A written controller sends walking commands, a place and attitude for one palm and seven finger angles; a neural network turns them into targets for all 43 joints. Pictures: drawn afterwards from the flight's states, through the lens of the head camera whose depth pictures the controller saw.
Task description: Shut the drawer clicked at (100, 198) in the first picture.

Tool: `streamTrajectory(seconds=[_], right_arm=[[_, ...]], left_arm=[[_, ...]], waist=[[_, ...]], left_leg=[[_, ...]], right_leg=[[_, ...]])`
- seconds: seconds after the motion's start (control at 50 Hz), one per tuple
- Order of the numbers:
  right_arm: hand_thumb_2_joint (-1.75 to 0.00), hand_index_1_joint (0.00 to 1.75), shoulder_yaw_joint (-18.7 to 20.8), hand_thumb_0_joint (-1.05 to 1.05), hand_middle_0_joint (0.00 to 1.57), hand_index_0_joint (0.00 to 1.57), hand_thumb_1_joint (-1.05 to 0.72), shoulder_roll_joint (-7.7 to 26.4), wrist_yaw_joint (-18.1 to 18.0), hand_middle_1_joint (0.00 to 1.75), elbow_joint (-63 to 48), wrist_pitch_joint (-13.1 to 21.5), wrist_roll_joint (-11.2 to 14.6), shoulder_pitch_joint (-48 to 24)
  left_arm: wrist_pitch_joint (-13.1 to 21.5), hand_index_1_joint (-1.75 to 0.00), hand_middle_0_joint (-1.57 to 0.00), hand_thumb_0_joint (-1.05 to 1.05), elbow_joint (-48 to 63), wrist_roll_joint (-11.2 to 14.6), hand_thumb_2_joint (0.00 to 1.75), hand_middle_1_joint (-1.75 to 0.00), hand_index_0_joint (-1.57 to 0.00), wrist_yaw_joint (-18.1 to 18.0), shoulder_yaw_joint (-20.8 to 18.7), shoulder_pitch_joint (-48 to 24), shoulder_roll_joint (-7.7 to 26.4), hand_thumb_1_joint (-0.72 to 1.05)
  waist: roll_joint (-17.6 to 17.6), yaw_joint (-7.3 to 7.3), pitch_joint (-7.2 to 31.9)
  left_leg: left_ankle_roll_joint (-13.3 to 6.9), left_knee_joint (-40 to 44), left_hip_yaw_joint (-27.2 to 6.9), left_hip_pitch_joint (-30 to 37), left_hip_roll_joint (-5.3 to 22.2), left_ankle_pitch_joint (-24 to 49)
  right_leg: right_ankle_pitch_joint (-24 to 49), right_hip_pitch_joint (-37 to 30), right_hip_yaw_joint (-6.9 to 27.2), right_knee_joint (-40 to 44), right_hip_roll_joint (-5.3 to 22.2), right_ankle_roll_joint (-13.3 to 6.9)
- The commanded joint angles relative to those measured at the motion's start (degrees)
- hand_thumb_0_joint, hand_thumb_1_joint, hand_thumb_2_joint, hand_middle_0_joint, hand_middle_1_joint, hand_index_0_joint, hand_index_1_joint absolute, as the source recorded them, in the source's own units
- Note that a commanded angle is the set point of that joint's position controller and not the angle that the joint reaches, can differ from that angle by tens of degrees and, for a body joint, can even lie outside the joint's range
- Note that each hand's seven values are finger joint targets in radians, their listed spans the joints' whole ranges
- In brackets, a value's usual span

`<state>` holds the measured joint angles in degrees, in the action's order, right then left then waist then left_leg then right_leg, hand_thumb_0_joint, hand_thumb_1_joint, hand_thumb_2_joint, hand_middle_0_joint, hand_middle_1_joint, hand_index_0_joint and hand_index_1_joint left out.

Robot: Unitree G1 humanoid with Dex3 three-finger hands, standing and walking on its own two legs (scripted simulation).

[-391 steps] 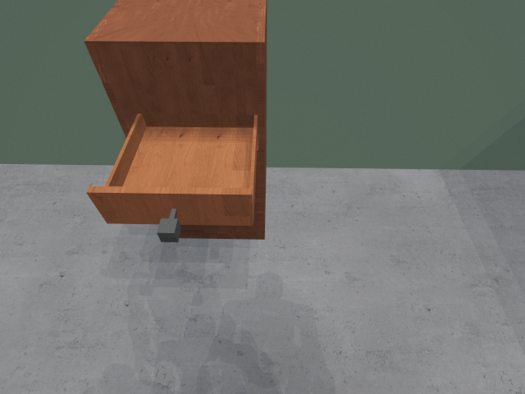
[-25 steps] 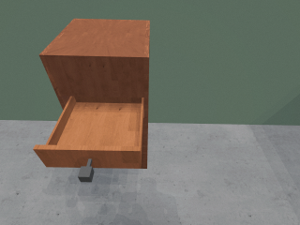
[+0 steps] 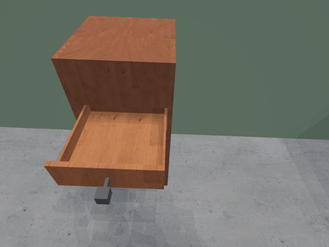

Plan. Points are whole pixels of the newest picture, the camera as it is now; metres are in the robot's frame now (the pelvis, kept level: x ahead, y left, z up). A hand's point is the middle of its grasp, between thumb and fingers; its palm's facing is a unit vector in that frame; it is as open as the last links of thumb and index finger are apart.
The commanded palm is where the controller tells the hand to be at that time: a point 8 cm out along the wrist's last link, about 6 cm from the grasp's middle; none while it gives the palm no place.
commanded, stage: come to a stop and stand still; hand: left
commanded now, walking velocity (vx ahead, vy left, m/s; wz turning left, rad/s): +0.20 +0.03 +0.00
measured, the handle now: (104, 189) +0.32 +0.22 -0.15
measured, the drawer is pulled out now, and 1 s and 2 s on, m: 0.30 0.30 0.30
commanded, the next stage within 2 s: look again from close up in 1.54 s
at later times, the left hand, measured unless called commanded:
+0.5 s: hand out of the picture +0.02 +0.17 -0.17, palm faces +0.01 -0.98 -0.22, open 7.3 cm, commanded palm none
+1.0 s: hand out of the picture -0.02 +0.15 -0.17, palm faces -0.02 -0.99 -0.17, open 7.3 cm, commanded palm none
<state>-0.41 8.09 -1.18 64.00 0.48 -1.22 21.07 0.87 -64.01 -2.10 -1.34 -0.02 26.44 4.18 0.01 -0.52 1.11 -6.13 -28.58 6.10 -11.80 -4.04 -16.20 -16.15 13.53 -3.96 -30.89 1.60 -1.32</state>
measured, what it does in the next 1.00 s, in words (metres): stands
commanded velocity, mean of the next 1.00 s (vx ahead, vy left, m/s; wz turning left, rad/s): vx -0.04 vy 0.00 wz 0.00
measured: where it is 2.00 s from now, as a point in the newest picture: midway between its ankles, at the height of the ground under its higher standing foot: outside the picture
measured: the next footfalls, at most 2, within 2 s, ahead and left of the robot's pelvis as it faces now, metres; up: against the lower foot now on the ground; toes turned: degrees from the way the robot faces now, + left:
none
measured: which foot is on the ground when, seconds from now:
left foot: down 0.00-1.00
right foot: down 0.00-1.00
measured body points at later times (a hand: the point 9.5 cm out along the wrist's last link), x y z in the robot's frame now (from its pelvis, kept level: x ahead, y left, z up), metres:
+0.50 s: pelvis +0.01 +0.00 +0.00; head +0.01 +0.00 +0.45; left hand +0.02 +0.22 -0.16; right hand +0.01 -0.22 -0.16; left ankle +0.00 +0.05 -0.73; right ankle +0.01 -0.12 -0.73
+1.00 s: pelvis -0.01 -0.01 +0.01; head +0.00 -0.02 +0.46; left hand -0.02 +0.20 -0.15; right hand -0.02 -0.23 -0.16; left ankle +0.00 +0.05 -0.73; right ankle +0.00 -0.12 -0.73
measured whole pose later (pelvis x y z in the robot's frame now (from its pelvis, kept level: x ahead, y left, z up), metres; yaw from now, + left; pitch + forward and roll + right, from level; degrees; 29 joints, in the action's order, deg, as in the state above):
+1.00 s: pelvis -0.01 -0.01 +0.01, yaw -1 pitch -1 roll +0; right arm -2.0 9.7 -0.6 62.4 1.0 -0.8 18.2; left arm 0.3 -61.4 -1.1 -1.8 2.1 20.4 7.4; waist -0.6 0.2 -1.1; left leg -5.0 -23.7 6.4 -9.9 -3.4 -13.0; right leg -13.1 12.2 -3.1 -26.5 0.5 -1.0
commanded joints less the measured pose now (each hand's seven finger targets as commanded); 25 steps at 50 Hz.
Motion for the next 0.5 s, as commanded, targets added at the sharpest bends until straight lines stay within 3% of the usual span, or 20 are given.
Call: streamTrajectory(seconds=[0.0, 0.04, 0.06, 0.1, 0.14, 0.16, 0.18, 0.24, 0.28, 0.36, 0.4, 0.42, 0.44, 0.46, 0.48], right_arm=[[-0.9, 0.3, 0.72, 0.0, 0.2, 0.2, -0.9, 4.4, -0.17, 0.3, -2.04, 1.8, 0.27, 2.8], [-0.9, 0.3, 0.29, 0.0, 0.2, 0.2, -0.9, 3.69, -0.29, 0.3, -1.79, 2.32, 0.46, 3.25], [-0.9, 0.3, 0.0, 0.0, 0.2, 0.2, -0.9, 3.16, -0.48, 0.3, -1.46, 2.51, 0.56, 3.6], [-0.9, 0.3, -0.38, 0.0, 0.2, 0.2, -0.9, 3.48, -1.26, 0.3, -0.09, 2.87, 0.59, 5.41], [-0.9, 0.3, -0.52, 0.0, 0.2, 0.2, -0.9, 3.97, -2.02, 0.3, 0.52, 2.87, 0.78, 6.13], [-0.9, 0.3, -0.51, 0.0, 0.2, 0.2, -0.9, 4.02, -2.2, 0.3, 0.38, 2.71, 0.94, 5.61], [-0.9, 0.3, -0.35, 0.0, 0.2, 0.2, -0.9, 4.24, -2.33, 0.3, -0.02, 2.46, 0.94, 5.08], [-0.9, 0.3, 0.39, 0.0, 0.2, 0.2, -0.9, 4.31, -2.21, 0.3, -0.95, 1.48, 1.01, 3.72], [-0.9, 0.3, 0.7, 0.0, 0.2, 0.2, -0.9, 4.48, -2.04, 0.3, -1.36, 1.11, 0.99, 3.34], [-0.9, 0.3, 0.77, 0.0, 0.2, 0.2, -0.9, 4.31, -1.64, 0.3, -1.85, 0.87, 0.86, 1.66], [-0.9, 0.3, 0.73, 0.0, 0.2, 0.2, -0.9, 4.42, -1.29, 0.3, -2.0, 0.78, 0.75, 0.67], [-0.9, 0.3, 1.1, 0.0, 0.2, 0.2, -0.9, 8.2, -1.05, 0.3, -6.89, 1.04, 1.61, -3.7], [-0.9, 0.3, 0.96, 0.0, 0.2, 0.2, -0.9, 6.8, -0.5, 0.3, -7.83, 0.93, 0.81, -1.58], [-0.9, 0.3, 0.6, 0.0, 0.2, 0.2, -0.9, 6.28, -0.03, 0.3, -8.22, 0.51, 0.35, -2.74], [-0.9, 0.3, 0.59, 0.0, 0.2, 0.2, -0.9, 5.93, 0.14, 0.3, -8.76, 0.35, 0.12, -1.48]], left_arm=[[1.67, -0.3, -0.2, 0.0, 1.61, 0.44, 0.9, -0.3, -0.2, -0.38, -0.98, 3.82, 4.21, 0.9], [1.82, -0.3, -0.2, 0.0, 1.24, 0.59, 0.9, -0.3, -0.2, -0.55, -0.99, 4.28, 4.35, 0.9], [1.68, -0.3, -0.2, 0.0, 0.96, 0.69, 0.9, -0.3, -0.2, -0.76, -0.85, 3.93, 4.15, 0.9], [1.68, -0.3, -0.2, 0.0, 0.47, 1.03, 0.9, -0.3, -0.2, -1.33, -0.36, 4.02, 3.58, 0.9], [1.56, -0.3, -0.2, 0.0, 0.46, 1.5, 0.9, -0.3, -0.2, -1.96, -0.16, 3.55, 3.77, 0.9], [1.33, -0.3, -0.2, 0.0, 0.51, 1.69, 0.9, -0.3, -0.2, -2.26, -0.04, 3.02, 3.95, 0.9], [1.2, -0.3, -0.2, 0.0, 0.66, 1.82, 0.9, -0.3, -0.2, -2.53, -0.22, 3.07, 4.45, 0.9], [0.55, -0.3, -0.2, 0.0, 1.93, 1.82, 0.9, -0.3, -0.2, -2.72, -0.75, 1.37, 5.67, 0.9], [0.13, -0.3, -0.2, 0.0, 3.37, 1.65, 0.9, -0.3, -0.2, -2.75, -0.88, -0.09, 5.89, 0.9], [-0.45, -0.3, -0.2, 0.0, 4.3, 1.59, 0.9, -0.3, -0.2, -2.54, -0.84, -1.77, 6.11, 0.9], [-0.44, -0.3, -0.2, 0.0, 4.53, 1.47, 0.9, -0.3, -0.2, -2.3, -0.9, -2.08, 6.46, 0.9], [0.35, -0.3, -0.2, 0.0, 3.11, 0.8, 0.9, -0.3, -0.2, -3.9, -0.72, -1.99, 10.12, 0.9], [0.61, -0.3, -0.2, 0.0, 5.88, 1.45, 0.9, -0.3, -0.2, -3.4, -0.7, -2.64, 10.3, 0.9], [0.84, -0.3, -0.2, 0.0, 6.95, 1.47, 0.9, -0.3, -0.2, -2.69, -0.37, -5.64, 10.97, 0.9], [0.71, -0.3, -0.2, 0.0, 8.03, 1.45, 0.9, -0.3, -0.2, -2.09, -0.39, -7.05, 11.26, 0.9]], waist=[[1.91, 0.29, -9.73], [3.27, 0.23, -8.63], [3.14, 0.49, -8.37], [-0.04, 0.86, -4.08], [-1.45, 0.67, -1.12], [-1.87, 0.54, -2.41], [-1.57, 0.32, -2.25], [-0.86, 0.35, -2.08], [0.8, 0.4, -3.3], [-0.99, 0.18, -3.56], [0.15, -0.1, -3.45], [2.92, -0.1, -6.41], [2.74, 0.17, -2.58], [-0.66, 0.89, -3.19], [-2.58, 1.74, -3.17]], left_leg=[[0.36, 8.92, -11.41, -8.04, 9.04, -11.13], [0.64, 6.22, -9.33, -7.17, 8.19, -3.06], [0.96, 5.66, -8.66, -5.46, 8.17, 5.02], [1.28, 3.16, -8.4, 1.67, 9.88, 27.23], [1.3, 1.46, -9.02, 5.55, 11.38, 44.41], [1.74, 1.4, -9.46, 5.58, 11.6, 50.54], [2.27, 1.12, -9.51, 6.23, 11.69, 52.17], [2.89, 2.6, -9.11, 6.16, 11.41, 43.96], [2.65, 3.36, -9.63, 5.71, 11.81, 42.67], [2.42, 5.61, -9.84, 4.68, 11.97, 35.83], [2.43, 6.57, -9.73, 3.16, 11.46, 26.49], [4.02, -2.54, -9.29, -0.02, 13.24, 41.5], [4.48, 0.4, -9.29, -1.32, 10.44, 15.3], [4.08, 2.32, -8.05, -2.88, 9.02, 2.73], [3.47, 4.17, -9.28, -3.87, 8.83, -0.93]], right_leg=[[-5.41, 1.77, 7.08, 5.81, 4.28, -4.35], [0.71, -0.18, 7.39, 5.12, 4.94, -4.51], [6.93, -0.19, 6.54, 3.97, 4.69, -4.13], [18.4, -0.72, 4.47, -0.04, 3.94, -2.61], [21.9, -2.56, 4.01, -0.15, 4.01, -1.14], [23.69, -2.5, 4.39, 0.75, 4.11, -0.72], [25.14, -2.96, 4.87, 1.24, 4.46, -0.7], [25.32, -3.38, 5.56, 1.55, 5.42, -1.04], [23.19, -2.31, 5.74, 1.46, 5.12, -0.93], [16.58, -2.09, 6.09, 2.6, 4.52, -0.82], [14.1, -2.78, 6.56, 4.33, 4.62, -0.99], [24.85, 1.09, 5.92, 4.75, 5.81, 0.51], [10.65, -1.7, 8.31, 5.18, 6.72, -2.07], [4.92, -0.53, 9.46, 6.62, 7.4, -3.22], [-1.39, 0.66, 9.66, 6.45, 6.58, -3.83]])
